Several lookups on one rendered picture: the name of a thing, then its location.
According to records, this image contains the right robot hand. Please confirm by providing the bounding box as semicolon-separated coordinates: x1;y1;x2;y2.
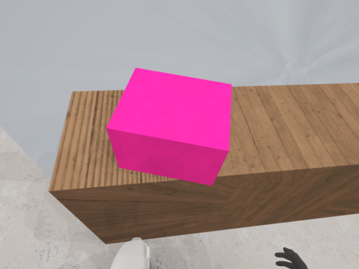
275;247;308;269

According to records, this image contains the pedestal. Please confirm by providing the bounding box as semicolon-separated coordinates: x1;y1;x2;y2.
48;83;359;244

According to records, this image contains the carton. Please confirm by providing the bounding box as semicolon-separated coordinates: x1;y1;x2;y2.
106;68;232;185

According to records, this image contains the robot left thigh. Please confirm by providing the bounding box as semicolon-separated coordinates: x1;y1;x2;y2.
110;240;150;269

